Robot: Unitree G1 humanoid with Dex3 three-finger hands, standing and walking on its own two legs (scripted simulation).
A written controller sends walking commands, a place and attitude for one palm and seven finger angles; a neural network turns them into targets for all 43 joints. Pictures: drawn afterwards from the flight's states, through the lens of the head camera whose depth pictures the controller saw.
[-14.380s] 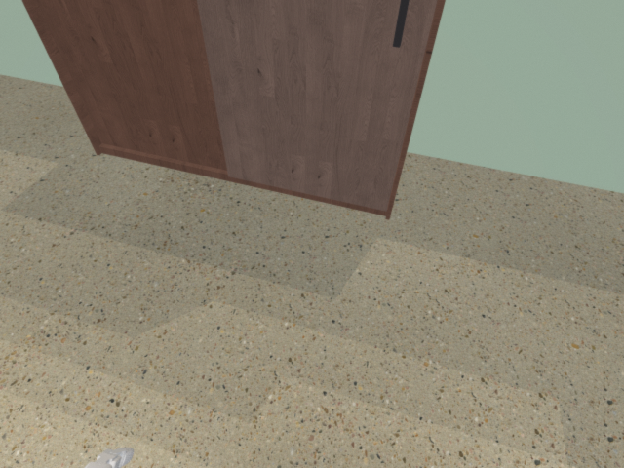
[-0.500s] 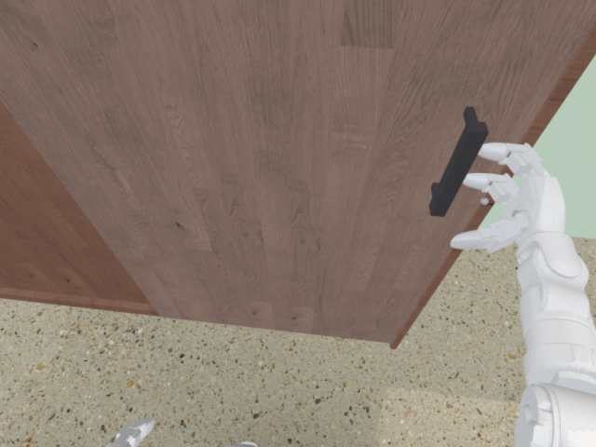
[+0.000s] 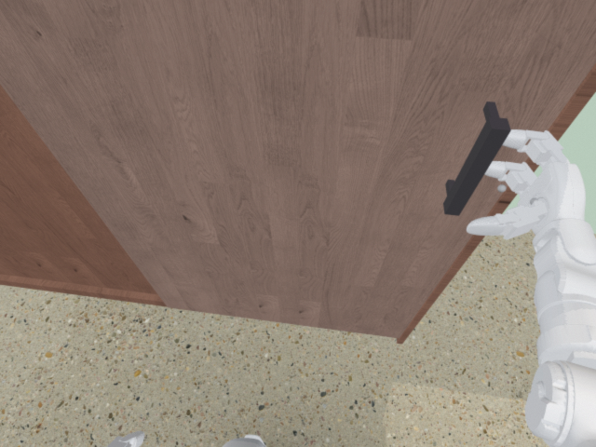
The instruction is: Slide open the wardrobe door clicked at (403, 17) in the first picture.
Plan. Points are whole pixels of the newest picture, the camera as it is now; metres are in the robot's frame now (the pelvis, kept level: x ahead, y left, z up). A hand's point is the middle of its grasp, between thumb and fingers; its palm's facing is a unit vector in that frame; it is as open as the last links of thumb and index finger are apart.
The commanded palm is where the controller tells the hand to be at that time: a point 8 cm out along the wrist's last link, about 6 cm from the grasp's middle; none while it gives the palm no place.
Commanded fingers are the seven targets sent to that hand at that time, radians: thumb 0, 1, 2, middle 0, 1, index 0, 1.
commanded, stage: feel for the door with the fingertips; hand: right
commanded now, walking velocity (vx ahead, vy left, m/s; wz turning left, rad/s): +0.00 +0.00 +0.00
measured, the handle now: (469, 162) +0.50 -0.17 +0.11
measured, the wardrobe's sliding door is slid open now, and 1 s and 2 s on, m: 0.00 0.00 0.00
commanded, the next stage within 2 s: slide the fingers in behind the handle in 0.08 s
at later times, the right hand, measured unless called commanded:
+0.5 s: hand (501, 191) +0.44 -0.20 +0.11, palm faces +0.00 +1.00 +0.01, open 13.8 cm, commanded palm +0.41 -0.25 +0.12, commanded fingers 0.00 0.50 -0.30 0.30 1.20 0.30 1.20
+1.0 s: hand (480, 194) +0.44 -0.18 +0.11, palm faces +0.01 +1.00 +0.00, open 14.0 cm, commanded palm +0.40 -0.23 +0.12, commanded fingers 0.00 0.50 -0.30 0.30 1.20 0.30 1.20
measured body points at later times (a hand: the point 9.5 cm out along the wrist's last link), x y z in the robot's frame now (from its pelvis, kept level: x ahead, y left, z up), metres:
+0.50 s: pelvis -0.01 -0.01 +0.00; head +0.05 -0.01 +0.44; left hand +0.04 +0.25 -0.12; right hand +0.44 -0.26 +0.11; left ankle +0.03 +0.11 -0.72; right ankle -0.04 -0.10 -0.72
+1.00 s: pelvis +0.00 +0.00 +0.00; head +0.05 +0.00 +0.45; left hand +0.08 +0.25 -0.11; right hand +0.43 -0.23 +0.12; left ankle +0.03 +0.11 -0.72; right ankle -0.04 -0.10 -0.72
